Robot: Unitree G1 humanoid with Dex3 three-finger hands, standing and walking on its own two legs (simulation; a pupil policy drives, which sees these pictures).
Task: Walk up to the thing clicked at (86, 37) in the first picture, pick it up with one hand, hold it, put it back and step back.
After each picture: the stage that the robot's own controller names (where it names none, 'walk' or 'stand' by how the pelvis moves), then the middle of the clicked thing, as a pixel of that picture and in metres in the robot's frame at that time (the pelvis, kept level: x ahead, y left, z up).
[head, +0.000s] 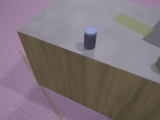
stand; (90, 38) +0.68 -0.01 -0.08
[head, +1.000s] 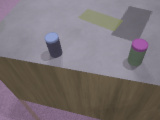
walk; (53, 45) +0.58 +0.20 -0.06
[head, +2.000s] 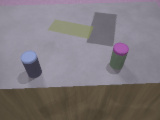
stand; (31, 64) +0.47 +0.25 -0.06
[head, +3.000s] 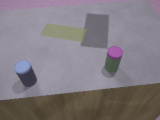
stand; (26, 73) +0.43 +0.27 -0.08
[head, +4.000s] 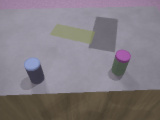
stand; (34, 71) +0.45 +0.24 -0.08
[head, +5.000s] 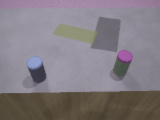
stand; (37, 70) +0.46 +0.23 -0.08
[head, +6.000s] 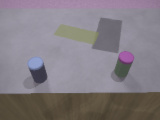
stand; (38, 70) +0.46 +0.22 -0.08
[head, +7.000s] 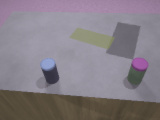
rise first; (50, 71) +0.46 +0.21 -0.08
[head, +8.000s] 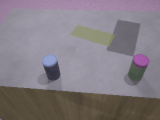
go down; (51, 67) +0.47 +0.20 -0.08
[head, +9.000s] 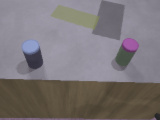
go down; (33, 54) +0.49 +0.19 -0.05
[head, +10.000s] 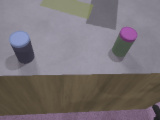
go down; (22, 48) +0.48 +0.20 -0.01
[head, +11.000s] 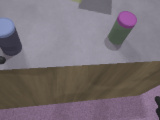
close in; (7, 38) +0.48 +0.21 +0.02
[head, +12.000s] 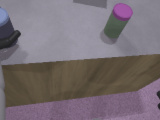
close; (2, 29) +0.50 +0.20 +0.03
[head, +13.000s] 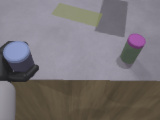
lift; (21, 61) +0.37 +0.20 +0.08
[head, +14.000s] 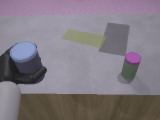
hold; (29, 63) +0.32 +0.17 +0.16
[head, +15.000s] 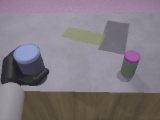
hold; (32, 65) +0.33 +0.17 +0.15
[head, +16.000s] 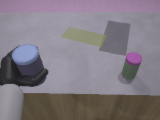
crouch; (31, 66) +0.32 +0.17 +0.15
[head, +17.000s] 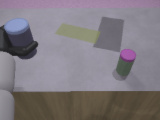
crouch; (22, 39) +0.42 +0.20 +0.16
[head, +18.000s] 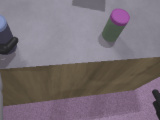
lower; (0, 36) +0.49 +0.21 +0.01
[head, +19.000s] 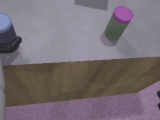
lower; (4, 34) +0.48 +0.20 +0.03
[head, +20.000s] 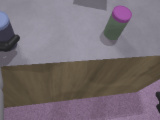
lower; (1, 32) +0.49 +0.20 +0.04
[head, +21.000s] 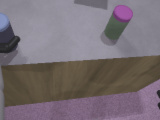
lower; (2, 34) +0.49 +0.20 +0.03
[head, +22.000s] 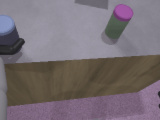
loosen; (7, 36) +0.48 +0.19 +0.03
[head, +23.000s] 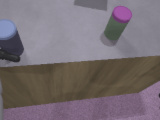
withdraw; (9, 40) +0.47 +0.19 +0.03
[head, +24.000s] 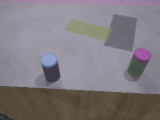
sink last; (51, 68) +0.44 +0.17 -0.03
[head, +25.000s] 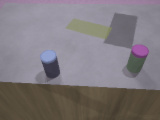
stand; (50, 64) +0.46 +0.18 -0.02
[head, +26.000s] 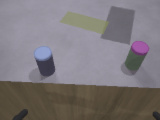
stand; (45, 61) +0.45 +0.18 -0.01
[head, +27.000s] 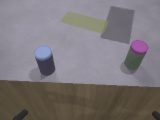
stand; (45, 61) +0.45 +0.18 -0.01
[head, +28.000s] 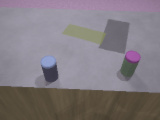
stand; (50, 69) +0.47 +0.18 -0.07
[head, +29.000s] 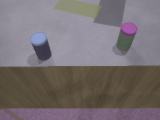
walk; (41, 46) +0.51 +0.21 -0.05
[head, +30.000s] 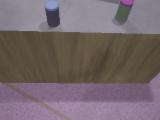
walk; (52, 14) +0.71 +0.17 -0.06
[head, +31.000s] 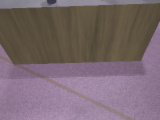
stand; out of the picture +1.02 +0.29 -0.06
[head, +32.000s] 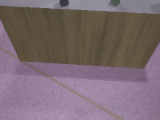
stand; out of the picture +1.06 +0.19 -0.08
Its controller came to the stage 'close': yes
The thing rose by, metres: 0.22
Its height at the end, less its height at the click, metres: +0.00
